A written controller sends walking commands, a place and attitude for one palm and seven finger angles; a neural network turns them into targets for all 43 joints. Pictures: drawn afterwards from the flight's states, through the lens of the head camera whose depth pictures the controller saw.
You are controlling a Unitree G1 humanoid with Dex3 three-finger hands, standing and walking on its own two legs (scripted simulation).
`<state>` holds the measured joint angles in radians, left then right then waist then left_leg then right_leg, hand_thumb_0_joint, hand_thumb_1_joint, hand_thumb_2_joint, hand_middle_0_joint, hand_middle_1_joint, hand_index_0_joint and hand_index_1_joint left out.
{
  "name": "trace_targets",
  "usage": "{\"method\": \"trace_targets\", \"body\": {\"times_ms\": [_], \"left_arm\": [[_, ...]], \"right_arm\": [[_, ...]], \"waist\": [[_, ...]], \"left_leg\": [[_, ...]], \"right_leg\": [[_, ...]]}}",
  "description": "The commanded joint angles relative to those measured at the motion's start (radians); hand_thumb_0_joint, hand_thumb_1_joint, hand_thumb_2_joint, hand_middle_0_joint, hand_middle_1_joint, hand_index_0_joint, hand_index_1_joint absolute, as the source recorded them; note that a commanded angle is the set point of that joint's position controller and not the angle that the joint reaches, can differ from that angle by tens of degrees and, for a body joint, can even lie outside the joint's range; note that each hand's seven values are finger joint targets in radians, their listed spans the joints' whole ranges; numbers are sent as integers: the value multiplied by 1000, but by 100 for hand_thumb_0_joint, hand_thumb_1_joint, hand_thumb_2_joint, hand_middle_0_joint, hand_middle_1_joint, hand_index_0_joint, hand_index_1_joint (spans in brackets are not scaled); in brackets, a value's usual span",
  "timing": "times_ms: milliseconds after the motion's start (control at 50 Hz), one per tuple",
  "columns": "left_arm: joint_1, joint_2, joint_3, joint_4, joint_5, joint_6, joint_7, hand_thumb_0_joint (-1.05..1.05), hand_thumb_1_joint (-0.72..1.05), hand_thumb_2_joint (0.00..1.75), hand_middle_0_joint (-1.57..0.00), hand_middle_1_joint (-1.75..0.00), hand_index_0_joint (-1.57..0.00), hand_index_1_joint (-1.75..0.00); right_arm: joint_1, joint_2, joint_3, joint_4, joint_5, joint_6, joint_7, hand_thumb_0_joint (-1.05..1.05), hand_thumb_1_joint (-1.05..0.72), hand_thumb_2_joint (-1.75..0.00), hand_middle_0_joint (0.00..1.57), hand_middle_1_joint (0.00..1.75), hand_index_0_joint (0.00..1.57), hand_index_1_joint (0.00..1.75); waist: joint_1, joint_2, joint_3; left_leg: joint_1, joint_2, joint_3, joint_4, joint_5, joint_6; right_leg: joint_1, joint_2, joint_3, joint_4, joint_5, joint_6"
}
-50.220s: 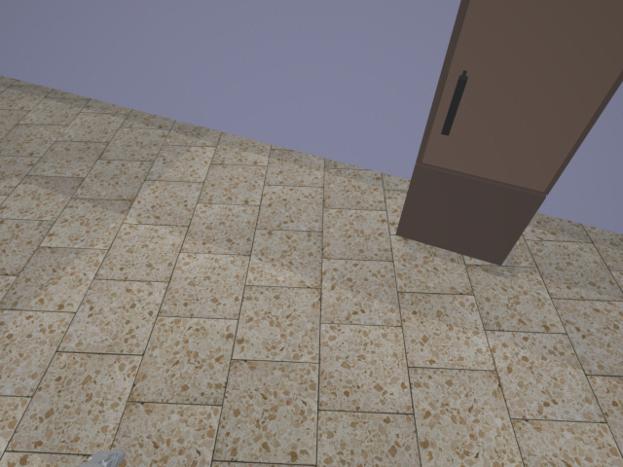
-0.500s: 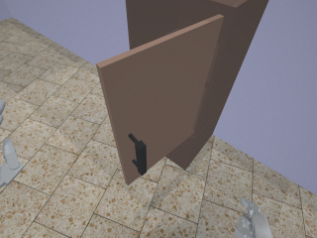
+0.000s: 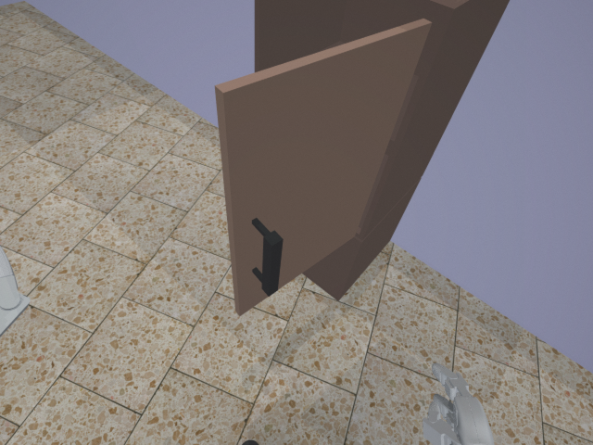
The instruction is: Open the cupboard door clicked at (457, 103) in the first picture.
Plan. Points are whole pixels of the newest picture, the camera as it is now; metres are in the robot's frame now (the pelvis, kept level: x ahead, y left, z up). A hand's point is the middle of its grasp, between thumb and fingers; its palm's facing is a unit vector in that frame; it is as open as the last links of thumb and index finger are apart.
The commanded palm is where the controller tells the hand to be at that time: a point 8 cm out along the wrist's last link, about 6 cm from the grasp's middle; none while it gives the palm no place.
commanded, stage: step back with the hand held close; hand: left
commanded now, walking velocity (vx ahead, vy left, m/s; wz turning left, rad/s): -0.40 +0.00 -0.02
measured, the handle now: (264, 258) +0.44 +0.09 -0.10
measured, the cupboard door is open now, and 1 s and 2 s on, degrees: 80 80 80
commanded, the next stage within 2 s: stop stepping back and stand still in 0.10 s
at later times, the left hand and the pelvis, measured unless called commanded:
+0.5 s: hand (58, 406) +0.13 +0.21 +0.16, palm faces +0.34 -0.81 -0.47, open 7.4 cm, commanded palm +0.06 +0.25 +0.17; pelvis -0.10 -0.04 -0.01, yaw -4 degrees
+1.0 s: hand out of the picture +0.08 +0.21 +0.16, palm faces +0.31 -0.82 -0.48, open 7.4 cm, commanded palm +0.03 +0.25 +0.17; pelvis -0.13 -0.04 +0.00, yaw -4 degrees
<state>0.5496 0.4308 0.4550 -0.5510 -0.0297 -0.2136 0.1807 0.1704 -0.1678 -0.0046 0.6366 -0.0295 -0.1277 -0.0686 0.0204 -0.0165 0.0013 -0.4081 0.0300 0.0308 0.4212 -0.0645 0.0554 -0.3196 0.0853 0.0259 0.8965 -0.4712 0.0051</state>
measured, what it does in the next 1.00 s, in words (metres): walks backwards: right foot, then left foot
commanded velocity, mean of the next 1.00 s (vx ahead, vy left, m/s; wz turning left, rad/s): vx -0.01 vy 0.03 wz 0.01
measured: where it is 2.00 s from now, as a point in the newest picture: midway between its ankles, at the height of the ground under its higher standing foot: outside the picture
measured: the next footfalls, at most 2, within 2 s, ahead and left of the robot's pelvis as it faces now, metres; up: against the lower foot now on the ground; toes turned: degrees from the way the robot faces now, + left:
right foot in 0.18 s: -0.15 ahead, -0.13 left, +0.00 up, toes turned -4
left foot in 0.36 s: +0.00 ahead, +0.06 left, +0.00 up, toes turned -5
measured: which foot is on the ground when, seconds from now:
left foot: down 0.00-0.22, up 0.24-0.34, down 0.36-1.00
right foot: up 0.00-0.16, down 0.18-1.00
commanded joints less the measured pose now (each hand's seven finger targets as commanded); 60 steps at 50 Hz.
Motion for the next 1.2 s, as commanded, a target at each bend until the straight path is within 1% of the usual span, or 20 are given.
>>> {"method": "trace_targets", "body": {"times_ms": [0,100,140,180,200,240,300,360,420,480,540,580,660,740,820,900,1040,1060,1100,1180], "left_arm": [[-102,135,31,-234,-15,-38,0,0,90,90,-20,-30,-20,-30],[-68,201,94,-257,-44,-49,-20,0,90,90,-20,-30,-20,-30],[-36,252,149,-265,-55,-66,-31,0,90,90,-20,-30,-20,-30],[-16,308,198,-236,-54,-82,-23,0,90,90,-20,-30,-20,-30],[-1,254,149,-223,-50,-74,-26,0,90,90,-20,-30,-20,-30],[95,254,184,-170,-28,-31,-20,0,90,90,-20,-30,-20,-30],[42,220,145,-186,-38,-17,-7,0,90,90,-20,-30,-20,-30],[-10,207,109,-118,-34,-22,-4,0,90,90,-20,-30,-20,-30],[3,209,108,-153,-24,-36,-8,0,90,90,-20,-30,-20,-30],[24,195,103,-193,-22,-48,-14,0,90,90,-20,-30,-20,-30],[28,196,106,-158,-23,-51,-11,0,90,90,-20,-30,-20,-30],[-36,188,96,-129,-14,-50,-4,0,90,90,-20,-30,-20,-30],[-136,179,69,-61,-5,-63,-13,0,90,90,-20,-30,-20,-30],[-108,171,67,-116,-3,-74,-21,0,90,90,-20,-30,-20,-30],[-8,160,84,-143,-6,-58,-20,0,90,90,-20,-30,-20,-30],[49,154,88,-100,-26,-39,-23,0,90,90,-20,-30,-20,-30],[-130,159,46,-80,-11,-31,-23,0,90,90,-20,-30,-20,-30],[-138,-75,-372,694,48,86,-154,0,90,90,-20,-30,-20,-30],[-123,-46,-323,777,62,199,-175,0,90,90,-20,-30,-20,-30],[-247,9,-344,1008,66,188,-176,0,90,90,-20,-30,-20,-30]], "right_arm": [[-68,-169,-53,-107,4,-70,-4,0,-90,-90,20,30,20,30],[-89,-160,-47,-119,-2,-44,12,0,-90,-90,20,30,20,30],[-112,-155,-43,-139,1,-14,17,0,-90,-90,20,30,20,30],[-122,-128,-20,-151,6,-1,15,0,-90,-90,20,30,20,30],[-113,-131,-30,-154,31,-2,8,0,-90,-90,20,30,20,30],[-109,-113,-12,-181,36,12,2,0,-90,-90,20,30,20,30],[-75,-157,-8,-165,34,9,-17,0,-90,-90,20,30,20,30],[-39,-196,-34,-160,53,-30,-32,0,-90,-90,20,30,20,30],[-41,-188,-25,-154,33,-38,-30,0,-90,-90,20,30,20,30],[-61,-176,-31,-165,28,-47,-26,0,-90,-90,20,30,20,30],[-33,-170,-46,-142,28,-35,-25,0,-90,-90,20,30,20,30],[-18,-164,-44,-120,26,-40,-27,0,-90,-90,20,30,20,30],[-27,-174,-36,-116,31,-72,-46,0,-90,-90,20,30,20,30],[-31,-162,-20,-122,17,-99,-41,0,-90,-90,20,30,20,30],[-46,-155,-17,-144,16,-97,-27,0,-90,-90,20,30,20,30],[-42,-144,-27,-141,20,-63,-19,0,-90,-90,20,30,20,30],[-55,-153,-18,-132,24,-57,-43,0,-90,-90,20,30,20,30],[-76,-289,-67,118,31,-108,51,0,-90,-90,20,30,20,30],[-24,-302,-69,113,25,22,54,0,-90,-90,20,30,20,30],[-54,-292,-52,141,11,63,58,0,-90,-90,20,30,20,30]], "waist": [[-16,224,-177],[1,250,-274],[0,136,-252],[2,-88,-205],[-4,-178,-166],[-13,-157,-149],[-49,44,-138],[-31,39,-111],[-30,155,-116],[-34,122,-35],[-40,-37,10],[-44,-70,38],[-38,71,45],[-19,196,-68],[-15,153,-73],[-30,-20,-65],[-33,99,-29],[-72,150,0],[-16,21,-107],[-15,-157,-106]], "left_leg": [[276,228,-202,-258,-96,49],[368,189,-105,-171,150,-9],[345,123,-40,-26,71,-43],[260,0,39,235,-208,-88],[144,-70,25,397,-279,-88],[-30,-31,-9,426,-277,-64],[214,-14,7,112,71,-38],[318,104,-137,48,201,17],[233,117,-203,-26,87,22],[120,50,-144,-58,-281,-25],[199,-22,-58,248,-197,-68],[155,-13,-68,321,-173,-63],[244,45,-115,16,-20,-30],[204,157,-319,-181,-138,27],[100,96,-210,-214,-362,-7],[217,2,-79,56,-162,-58],[301,53,-126,-37,-36,-33],[187,102,-208,78,249,-10],[113,148,-266,56,266,58],[111,64,-213,91,125,21]], "right_leg": [[8,-12,-37,-170,-63,-2],[110,-22,-67,-500,89,-32],[70,-114,14,-644,246,-61],[-65,-336,160,-701,432,-110],[-13,-348,142,-649,616,-119],[126,-325,76,-500,896,-116],[71,-241,10,-437,755,-38],[9,-116,-11,-427,413,52],[68,-86,-24,-437,217,23],[79,-115,20,-574,41,-30],[-132,-262,197,-728,-133,-119],[-122,-307,209,-708,10,-149],[-19,-142,48,-547,244,-31],[115,-56,-13,-387,137,2],[208,-67,-19,-498,133,-17],[34,-175,114,-683,113,-70],[9,-103,23,-583,239,-10],[-70,-130,-53,-378,307,-25],[82,-122,-12,-333,205,-31],[132,-177,55,-444,335,-73]]}}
